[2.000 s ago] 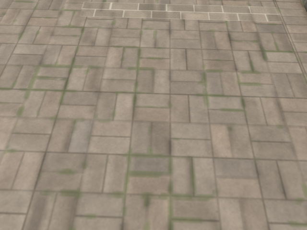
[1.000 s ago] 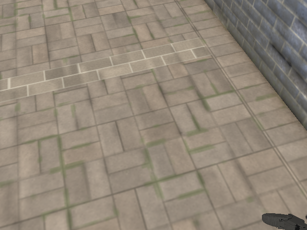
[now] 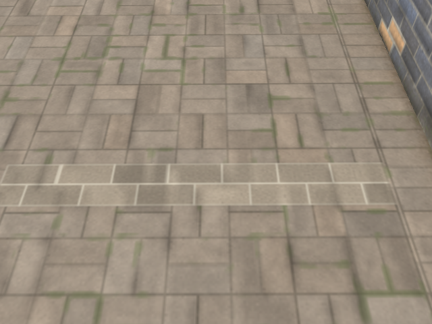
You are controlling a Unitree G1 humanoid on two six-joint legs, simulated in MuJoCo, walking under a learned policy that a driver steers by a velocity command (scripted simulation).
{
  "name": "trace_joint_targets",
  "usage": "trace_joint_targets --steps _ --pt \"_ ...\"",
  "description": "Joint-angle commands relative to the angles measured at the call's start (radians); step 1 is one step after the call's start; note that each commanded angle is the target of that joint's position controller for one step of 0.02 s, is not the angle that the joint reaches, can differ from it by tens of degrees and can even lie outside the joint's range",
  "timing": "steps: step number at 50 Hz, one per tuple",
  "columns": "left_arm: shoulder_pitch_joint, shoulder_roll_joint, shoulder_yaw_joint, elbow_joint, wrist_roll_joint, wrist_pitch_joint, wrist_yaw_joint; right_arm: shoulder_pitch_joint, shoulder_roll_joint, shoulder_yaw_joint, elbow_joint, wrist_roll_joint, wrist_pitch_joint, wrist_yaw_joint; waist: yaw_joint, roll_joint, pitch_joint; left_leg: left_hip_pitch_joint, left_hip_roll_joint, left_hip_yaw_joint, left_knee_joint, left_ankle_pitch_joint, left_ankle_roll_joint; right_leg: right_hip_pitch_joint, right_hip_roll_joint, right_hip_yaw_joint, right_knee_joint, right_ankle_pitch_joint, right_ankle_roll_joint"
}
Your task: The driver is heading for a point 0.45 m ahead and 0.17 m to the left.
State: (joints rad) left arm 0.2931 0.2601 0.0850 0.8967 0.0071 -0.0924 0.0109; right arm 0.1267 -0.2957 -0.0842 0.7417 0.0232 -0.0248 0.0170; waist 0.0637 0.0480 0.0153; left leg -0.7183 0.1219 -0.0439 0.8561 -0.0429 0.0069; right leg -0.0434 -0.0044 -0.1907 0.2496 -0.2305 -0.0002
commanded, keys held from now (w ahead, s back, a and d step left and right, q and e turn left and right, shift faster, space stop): w+q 0.42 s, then no key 0.58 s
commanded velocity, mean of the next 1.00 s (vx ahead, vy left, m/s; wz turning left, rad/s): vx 0.32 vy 0.00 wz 0.37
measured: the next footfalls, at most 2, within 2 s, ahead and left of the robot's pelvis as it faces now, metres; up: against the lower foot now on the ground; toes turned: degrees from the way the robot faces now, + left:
left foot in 0.16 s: +0.24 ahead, +0.15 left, +0.00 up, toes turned +10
right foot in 0.62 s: +0.55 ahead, +0.03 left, +0.00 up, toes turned +21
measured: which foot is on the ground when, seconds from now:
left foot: up 0.00-0.14, down 0.16-0.66, up 0.68-0.92, down 0.94-1.00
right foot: down 0.00-0.18, up 0.20-0.60, down 0.62-1.00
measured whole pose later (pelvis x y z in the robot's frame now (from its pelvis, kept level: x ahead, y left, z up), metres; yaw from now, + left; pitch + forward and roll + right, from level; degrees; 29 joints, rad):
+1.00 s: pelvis +0.41 +0.10 -0.01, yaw +21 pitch +0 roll -1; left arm 0.13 0.21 0.02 0.83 0.02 -0.02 -0.02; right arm 0.24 -0.24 -0.04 0.76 -0.02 0.03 -0.03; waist 0.01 0.00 0.03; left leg -0.29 0.04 -0.06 0.59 -0.29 -0.03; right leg -0.35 0.02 -0.03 0.51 -0.16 -0.02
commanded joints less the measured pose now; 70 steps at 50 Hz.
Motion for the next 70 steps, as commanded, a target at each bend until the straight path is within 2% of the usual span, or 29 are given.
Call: trace_joint_targets --steps 1,5,7,8,9,10,11,12,13,14,18,24,28,31,32,33,34,35,36,39,41,44,46,47,48,49,52,59,70 --pt "-0.060 0.173 0.036 -0.069 -0.012 -0.009 0.007 -0.085 -0.014 0.009 -0.088 -0.002 -0.007 0.021 -0.008 -0.100 0.040 0.050 -0.001 0.037 -0.118 0.048 0.014 -0.027 -0.271 0.061 -0.104 0.248 -0.149" --pt "-0.037 0.217 0.051 -0.054 -0.034 0.016 0.006 -0.120 -0.048 -0.001 -0.131 -0.004 0.001 0.036 -0.021 -0.120 0.047 0.088 -0.046 0.097 -0.194 -0.121 0.069 0.094 -0.311 0.022 0.006 0.446 -0.116" --pt "-0.061 0.238 0.056 -0.058 -0.045 0.033 0.009 0.037 -0.095 -0.032 -0.101 -0.004 0.004 0.035 -0.122 -0.126 -0.050 0.323 -0.138 0.170 -0.258 -0.156 0.117 0.087 -0.278 -0.032 0.257 0.764 -0.084" --pt "-0.043 0.209 0.044 -0.060 -0.038 0.036 0.011 0.214 -0.161 -0.069 -0.046 0.000 0.007 0.023 -0.197 -0.091 -0.142 0.595 -0.187 0.165 -0.292 -0.105 0.154 -0.032 -0.230 -0.061 0.496 0.738 -0.048" --pt "-0.022 0.127 0.017 -0.100 0.003 0.028 0.011 0.318 -0.280 -0.101 -0.029 0.003 0.012 0.002 -0.199 0.114 -0.209 0.893 0.035 -0.213 -0.329 -0.104 0.253 -0.389 -0.148 -0.069 0.867 0.236 0.016" --pt "-0.006 0.066 -0.011 -0.149 0.002 -0.010 0.002 0.271 -0.319 -0.092 -0.070 0.001 -0.005 0.008 -0.127 0.244 -0.362 1.080 0.212 -0.754 -0.522 -0.274 0.421 -0.675 0.031 0.153 1.115 -0.364 0.047" --pt "-0.116 0.152 0.007 -0.166 -0.037 -0.039 -0.011 0.277 -0.228 -0.063 -0.077 -0.006 -0.018 0.018 -0.186 0.102 -0.330 1.071 0.206 -0.706 -0.577 -0.285 0.373 -0.788 -0.015 0.270 1.166 -0.313 0.025" --pt "-0.154 0.151 0.004 -0.177 -0.051 -0.053 -0.016 0.250 -0.183 -0.051 -0.072 -0.008 -0.029 0.018 -0.171 0.073 -0.224 0.966 0.174 -0.562 -0.561 -0.233 0.335 -0.822 -0.055 0.255 1.123 -0.236 -0.002" --pt "-0.152 0.140 0.003 -0.165 -0.030 -0.056 -0.006 0.181 -0.155 -0.042 -0.081 -0.006 -0.033 0.015 -0.125 -0.013 -0.153 0.814 0.131 -0.452 -0.556 -0.146 0.300 -0.764 -0.098 0.260 1.033 -0.162 -0.008" --pt "-0.142 0.156 0.013 -0.156 -0.009 -0.049 0.001 0.120 -0.118 -0.029 -0.095 -0.011 -0.035 0.012 -0.085 -0.007 -0.116 0.689 0.097 -0.370 -0.568 -0.050 0.279 -0.684 -0.126 0.264 0.949 -0.118 -0.005" --pt "-0.145 0.124 0.011 -0.171 0.007 -0.009 -0.001 0.105 -0.131 -0.030 -0.113 -0.014 -0.044 -0.009 -0.045 -0.005 -0.080 0.523 0.047 -0.277 -0.627 0.105 0.287 -0.594 -0.111 0.248 0.781 -0.007 0.036" --pt "-0.327 0.073 -0.017 -0.222 0.004 -0.015 -0.020 0.182 -0.138 -0.034 -0.077 -0.008 -0.030 -0.036 -0.113 0.041 -0.028 0.471 -0.030 -0.155 -0.572 0.209 0.202 -0.492 -0.019 0.212 0.362 0.333 0.056" --pt "-0.340 0.104 -0.009 -0.237 0.005 -0.025 -0.039 0.229 -0.117 -0.026 -0.050 -0.010 -0.015 -0.043 -0.126 0.058 -0.049 0.578 0.009 -0.218 -0.457 0.253 0.171 -0.455 0.006 0.230 0.266 0.331 0.012" --pt "-0.225 0.130 0.004 -0.210 0.023 -0.040 -0.041 0.181 -0.097 -0.019 -0.062 -0.013 -0.011 -0.047 -0.055 0.061 -0.096 0.619 -0.031 -0.230 -0.287 0.349 0.121 -0.291 0.009 0.206 0.148 0.413 -0.046" --pt "-0.153 0.177 0.011 -0.207 0.042 -0.046 -0.036 0.178 -0.062 -0.007 -0.086 -0.027 -0.015 -0.046 -0.034 0.001 -0.194 0.543 -0.094 -0.201 -0.131 0.232 0.077 -0.089 -0.105 0.292 0.207 0.755 -0.093" --pt "-0.085 0.212 0.015 -0.202 0.058 -0.037 -0.030 0.326 -0.025 0.008 -0.069 -0.026 -0.021 -0.045 -0.062 -0.211 -0.338 0.310 -0.199 -0.155 0.178 -0.286 0.002 0.231 -0.339 0.523 0.278 1.099 -0.272" --pt "-0.040 0.142 0.001 -0.173 0.023 -0.017 -0.035 0.402 -0.065 0.008 -0.048 -0.017 -0.017 -0.038 -0.061 -0.307 -0.452 0.211 -0.209 -0.157 0.320 -0.681 -0.036 0.305 -0.432 0.712 0.243 0.943 -0.359" --pt "-0.074 0.114 -0.009 -0.185 -0.003 -0.002 -0.039 0.341 -0.133 -0.010 -0.045 -0.005 -0.001 -0.036 -0.043 -0.203 -0.370 0.162 -0.164 -0.170 0.389 -0.647 -0.055 0.210 -0.392 0.702 0.192 0.629 -0.329" --pt "-0.134 0.095 -0.018 -0.193 0.000 0.014 -0.036 0.244 -0.136 -0.012 -0.060 -0.003 0.021 -0.042 -0.043 -0.141 -0.263 0.133 -0.136 -0.129 0.397 -0.590 -0.069 0.095 -0.341 0.636 0.149 0.420 -0.280" --pt "-0.278 0.085 -0.032 -0.198 0.019 0.041 -0.032 0.197 -0.075 -0.002 -0.068 -0.019 0.069 -0.053 -0.104 -0.172 -0.092 0.287 -0.074 -0.053 0.131 -0.490 -0.075 -0.264 -0.215 0.460 0.028 0.145 -0.201" --pt "-0.278 0.100 -0.025 -0.187 0.023 0.048 -0.027 0.214 -0.030 0.013 -0.047 -0.027 0.061 -0.056 -0.102 -0.204 -0.108 0.400 -0.087 -0.007 -0.025 -0.436 -0.070 -0.306 -0.169 0.373 0.031 0.221 -0.198" --pt "-0.256 0.098 -0.027 -0.166 0.005 0.057 -0.018 0.225 -0.028 0.014 -0.018 -0.029 0.050 -0.051 -0.108 -0.174 -0.165 0.526 -0.096 0.018 -0.235 -0.213 -0.049 -0.279 -0.178 0.354 0.063 0.146 -0.199" --pt "-0.236 0.066 -0.042 -0.152 0.000 0.062 -0.020 0.195 -0.033 0.015 -0.021 -0.047 0.052 -0.046 -0.108 -0.148 -0.136 0.608 -0.091 0.009 -0.358 -0.120 -0.017 -0.336 -0.143 0.343 0.064 -0.105 -0.130" --pt "-0.219 0.050 -0.050 -0.143 0.007 0.061 -0.023 0.161 -0.065 0.012 -0.044 -0.058 0.052 -0.048 -0.092 -0.103 -0.102 0.606 -0.028 -0.066 -0.399 -0.120 0.011 -0.372 -0.113 0.327 0.087 -0.227 -0.076" --pt "-0.188 0.067 -0.043 -0.144 0.013 0.061 -0.027 0.125 -0.128 -0.003 -0.046 -0.050 0.055 -0.052 -0.037 0.001 -0.047 0.496 -0.013 -0.090 -0.401 -0.286 0.047 -0.359 -0.047 0.264 0.103 -0.243 -0.036" --pt "-0.213 0.076 -0.042 -0.140 0.016 0.062 -0.024 0.117 -0.092 0.001 -0.039 -0.048 0.050 -0.049 -0.055 0.025 -0.020 0.393 -0.036 -0.079 -0.430 -0.431 0.050 -0.282 -0.027 0.230 0.144 -0.180 -0.015" --pt "-0.192 0.061 -0.043 -0.117 0.009 0.068 -0.013 0.098 -0.045 0.016 -0.033 -0.049 0.020 -0.046 -0.048 0.045 0.000 0.364 -0.051 -0.065 -0.439 -0.336 0.010 -0.232 -0.030 0.225 0.202 -0.056 -0.029" --pt "-0.182 0.060 -0.041 -0.071 0.001 0.068 -0.011 0.138 -0.044 0.017 -0.011 -0.035 0.004 -0.049 -0.060 -0.024 -0.051 0.442 -0.064 -0.046 -0.371 -0.095 0.009 -0.187 -0.035 0.219 0.253 0.168 -0.033" --pt "-0.194 0.075 -0.034 0.014 -0.006 0.089 0.007 0.136 -0.028 0.019 0.037 -0.031 0.009 -0.051 -0.056 -0.045 -0.051 0.471 -0.081 -0.024 -0.372 -0.013 0.009 -0.146 -0.043 0.226 0.265 0.229 -0.026"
